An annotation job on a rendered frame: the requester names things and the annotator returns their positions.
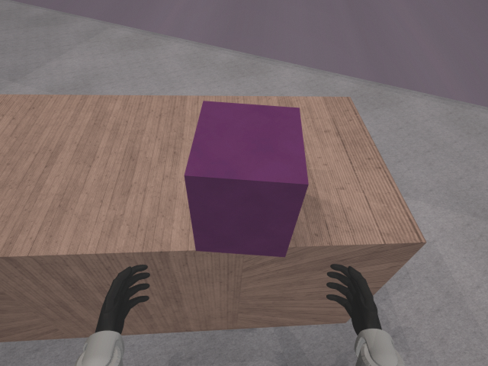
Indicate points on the robot right forearm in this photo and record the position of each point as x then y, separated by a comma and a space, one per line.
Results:
375, 347

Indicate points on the robot right hand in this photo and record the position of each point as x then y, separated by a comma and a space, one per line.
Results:
360, 303

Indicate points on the carton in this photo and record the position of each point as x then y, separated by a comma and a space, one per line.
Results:
246, 178

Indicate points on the robot left hand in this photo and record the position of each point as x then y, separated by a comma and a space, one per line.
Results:
117, 305

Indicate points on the pedestal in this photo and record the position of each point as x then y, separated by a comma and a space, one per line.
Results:
93, 184

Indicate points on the robot left forearm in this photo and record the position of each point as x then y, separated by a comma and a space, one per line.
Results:
104, 348

